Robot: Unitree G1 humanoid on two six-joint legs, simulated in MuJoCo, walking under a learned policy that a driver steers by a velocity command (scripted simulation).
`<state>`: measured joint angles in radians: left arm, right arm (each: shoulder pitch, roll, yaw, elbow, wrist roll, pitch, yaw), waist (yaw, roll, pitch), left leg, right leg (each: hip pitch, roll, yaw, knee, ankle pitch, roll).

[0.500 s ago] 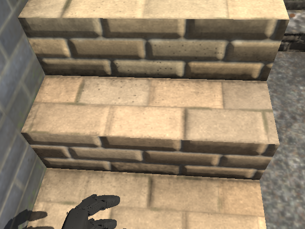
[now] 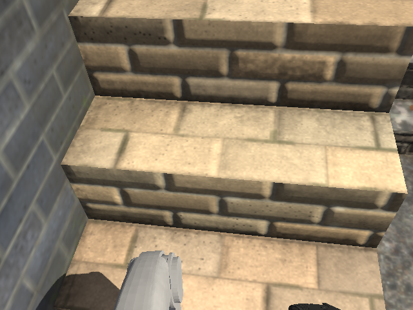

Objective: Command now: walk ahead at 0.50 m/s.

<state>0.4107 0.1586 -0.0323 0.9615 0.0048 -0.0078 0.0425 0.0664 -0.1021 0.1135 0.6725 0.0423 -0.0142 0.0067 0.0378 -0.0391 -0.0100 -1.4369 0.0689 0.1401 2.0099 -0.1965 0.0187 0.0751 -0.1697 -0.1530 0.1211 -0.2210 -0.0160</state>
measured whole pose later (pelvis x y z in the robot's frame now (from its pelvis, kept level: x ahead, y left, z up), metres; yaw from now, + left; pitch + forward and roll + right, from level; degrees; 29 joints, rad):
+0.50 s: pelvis +0.16 +0.06 +0.19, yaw +0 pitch +1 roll -2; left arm 0.11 0.11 0.00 1.01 0.01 0.03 0.04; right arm 0.37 -0.09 0.07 1.04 -0.08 0.02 -0.08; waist 0.01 -0.07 -0.10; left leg -0.30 0.00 0.13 0.59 -0.31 0.10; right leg -0.79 0.05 0.18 1.66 -0.03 0.07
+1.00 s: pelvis +0.17 +0.02 +0.20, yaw +2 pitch +2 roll -2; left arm 0.17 0.16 0.01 1.14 0.02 0.03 0.01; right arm 0.27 -0.20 0.02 1.03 -0.04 0.01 -0.03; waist 0.03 0.03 -0.02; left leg -0.26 0.02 0.06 0.47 -0.24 0.05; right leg -0.16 0.00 0.00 0.33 -0.20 0.03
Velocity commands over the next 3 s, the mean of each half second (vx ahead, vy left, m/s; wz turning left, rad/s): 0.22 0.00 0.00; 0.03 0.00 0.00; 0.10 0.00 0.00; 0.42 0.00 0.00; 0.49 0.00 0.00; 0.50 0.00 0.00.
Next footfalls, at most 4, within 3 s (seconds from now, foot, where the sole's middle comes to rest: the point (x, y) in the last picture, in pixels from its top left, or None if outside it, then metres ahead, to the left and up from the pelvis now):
0.06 left None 0.21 0.11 -0.58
0.64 right None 0.20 -0.12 -0.58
1.96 right None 0.21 -0.19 -0.38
2.18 right None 0.11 -0.22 -0.54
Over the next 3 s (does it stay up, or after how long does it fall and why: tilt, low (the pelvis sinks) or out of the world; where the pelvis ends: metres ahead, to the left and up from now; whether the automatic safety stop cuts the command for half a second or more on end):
stays up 0.26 -0.03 0.28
